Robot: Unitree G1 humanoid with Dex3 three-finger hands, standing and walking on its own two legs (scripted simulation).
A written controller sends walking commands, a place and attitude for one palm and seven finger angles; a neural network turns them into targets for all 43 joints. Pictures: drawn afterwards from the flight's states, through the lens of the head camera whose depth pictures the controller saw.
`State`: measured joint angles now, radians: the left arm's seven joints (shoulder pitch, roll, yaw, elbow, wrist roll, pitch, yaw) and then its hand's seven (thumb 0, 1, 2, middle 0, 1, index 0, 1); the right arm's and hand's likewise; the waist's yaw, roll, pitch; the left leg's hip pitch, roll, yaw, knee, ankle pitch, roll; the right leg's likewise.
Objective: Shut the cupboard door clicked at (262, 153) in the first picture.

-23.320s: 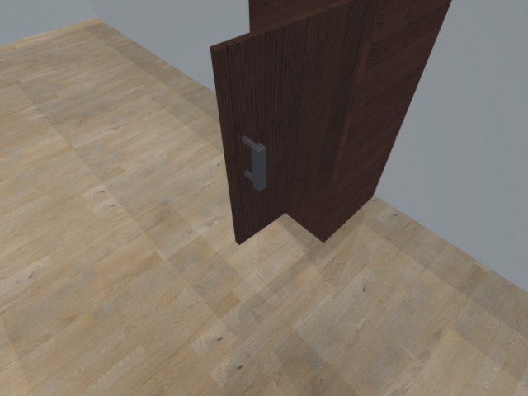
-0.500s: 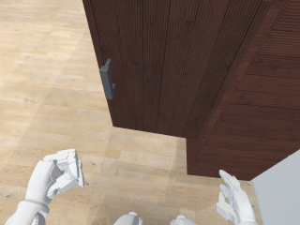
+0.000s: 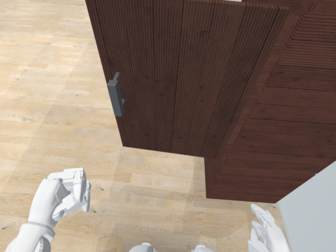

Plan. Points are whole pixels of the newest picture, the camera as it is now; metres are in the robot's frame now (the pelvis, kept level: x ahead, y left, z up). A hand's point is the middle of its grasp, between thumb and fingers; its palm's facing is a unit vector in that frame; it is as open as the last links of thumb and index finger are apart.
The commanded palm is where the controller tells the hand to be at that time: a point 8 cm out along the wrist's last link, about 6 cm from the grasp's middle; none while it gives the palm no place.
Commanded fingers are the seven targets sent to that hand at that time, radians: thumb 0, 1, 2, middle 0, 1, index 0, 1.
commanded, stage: raise the hand and make a fist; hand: left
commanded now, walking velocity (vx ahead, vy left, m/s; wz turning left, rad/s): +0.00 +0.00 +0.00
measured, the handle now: (118, 94) +0.52 +0.18 +0.06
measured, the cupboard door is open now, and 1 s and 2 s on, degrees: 86 86 84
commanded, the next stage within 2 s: bring the fist close to the handle in 0.14 s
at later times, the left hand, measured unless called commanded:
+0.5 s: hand (95, 180) +0.26 +0.17 +0.06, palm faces -0.08 -1.00 -0.05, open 3.1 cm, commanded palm +0.25 +0.23 +0.06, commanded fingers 0.00 0.90 0.90 -1.30 -1.50 -1.30 -1.50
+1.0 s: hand (108, 137) +0.37 +0.17 +0.06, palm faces -0.08 -1.00 -0.03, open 3.1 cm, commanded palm +0.36 +0.22 +0.06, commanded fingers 0.00 0.90 0.90 -1.30 -1.50 -1.30 -1.50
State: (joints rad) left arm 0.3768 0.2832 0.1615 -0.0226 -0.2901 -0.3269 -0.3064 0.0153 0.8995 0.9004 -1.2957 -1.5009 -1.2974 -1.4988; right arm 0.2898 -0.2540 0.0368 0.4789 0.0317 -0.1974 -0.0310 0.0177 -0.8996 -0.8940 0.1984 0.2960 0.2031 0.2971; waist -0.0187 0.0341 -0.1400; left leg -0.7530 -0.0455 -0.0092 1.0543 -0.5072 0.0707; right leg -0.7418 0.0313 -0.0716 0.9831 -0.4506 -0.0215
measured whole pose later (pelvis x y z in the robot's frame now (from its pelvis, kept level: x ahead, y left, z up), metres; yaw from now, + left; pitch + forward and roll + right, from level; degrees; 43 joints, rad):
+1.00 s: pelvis +0.00 -0.02 +0.00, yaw -1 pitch +15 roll -1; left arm -0.31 0.34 0.24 0.61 -0.24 -0.33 -0.32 0.02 0.90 0.90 -1.30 -1.50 -1.30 -1.50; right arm 0.29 -0.26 0.03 0.58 0.04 -0.11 -0.04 0.02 -0.90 -0.89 0.20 0.30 0.20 0.30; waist -0.05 0.01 -0.13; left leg -0.80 -0.04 0.00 1.03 -0.49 0.05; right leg -0.81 0.04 -0.06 0.99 -0.44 -0.04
